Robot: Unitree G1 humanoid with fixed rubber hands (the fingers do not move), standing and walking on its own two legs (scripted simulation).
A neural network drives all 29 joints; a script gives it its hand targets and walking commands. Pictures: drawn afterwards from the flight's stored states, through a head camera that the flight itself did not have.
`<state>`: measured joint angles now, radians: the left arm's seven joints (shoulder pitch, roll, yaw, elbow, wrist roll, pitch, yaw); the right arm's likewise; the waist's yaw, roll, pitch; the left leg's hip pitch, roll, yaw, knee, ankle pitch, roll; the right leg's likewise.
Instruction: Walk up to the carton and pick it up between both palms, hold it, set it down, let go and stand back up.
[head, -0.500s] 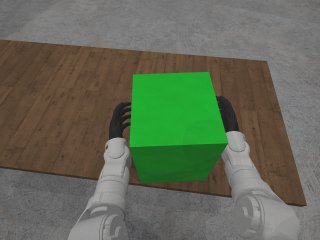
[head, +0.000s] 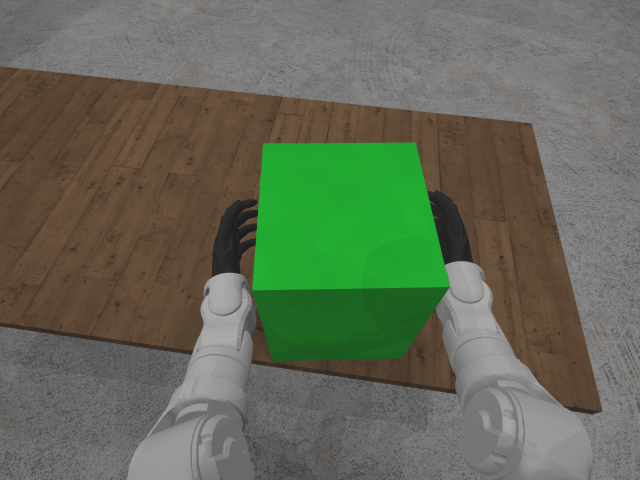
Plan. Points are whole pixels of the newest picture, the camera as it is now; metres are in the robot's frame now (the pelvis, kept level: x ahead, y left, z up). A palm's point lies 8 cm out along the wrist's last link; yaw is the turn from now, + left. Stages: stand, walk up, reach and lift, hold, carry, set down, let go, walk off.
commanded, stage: set down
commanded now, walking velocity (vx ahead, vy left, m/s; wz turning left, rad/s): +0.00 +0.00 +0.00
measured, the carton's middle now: (338, 260) +0.42 +0.02 -0.02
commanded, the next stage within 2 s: none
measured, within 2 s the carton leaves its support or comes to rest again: neither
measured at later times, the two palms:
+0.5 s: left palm (228, 262) +0.38 +0.17 +0.01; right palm (451, 254) +0.42 -0.12 +0.02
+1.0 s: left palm (208, 283) +0.36 +0.20 -0.02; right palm (446, 259) +0.43 -0.12 -0.01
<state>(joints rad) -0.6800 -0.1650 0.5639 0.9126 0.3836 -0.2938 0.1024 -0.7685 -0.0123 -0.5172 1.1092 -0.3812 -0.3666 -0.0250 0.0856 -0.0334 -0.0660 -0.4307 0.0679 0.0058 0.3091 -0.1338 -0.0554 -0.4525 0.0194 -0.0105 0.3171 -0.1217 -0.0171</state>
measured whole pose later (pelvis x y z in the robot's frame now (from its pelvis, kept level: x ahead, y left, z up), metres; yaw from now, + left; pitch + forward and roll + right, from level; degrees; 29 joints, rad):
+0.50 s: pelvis +0.00 +0.01 +0.00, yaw -1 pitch +15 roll +0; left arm -0.64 -0.20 0.57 0.82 0.43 -0.26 0.10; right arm -0.75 0.00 -0.55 1.07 -0.38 -0.36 0.02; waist 0.08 -0.04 -0.06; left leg -0.43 0.07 0.03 0.33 -0.16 -0.04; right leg -0.45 0.02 0.01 0.31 -0.12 -0.01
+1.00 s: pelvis -0.01 +0.00 -0.02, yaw -2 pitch +24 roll -1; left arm -0.64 0.02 0.20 1.05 -0.01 -0.35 0.15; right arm -0.80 -0.22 0.12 1.22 0.24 -0.38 -0.06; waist 0.14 0.01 -0.21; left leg -0.74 0.09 0.01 0.52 -0.20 -0.06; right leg -0.73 0.04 -0.01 0.45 -0.14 -0.02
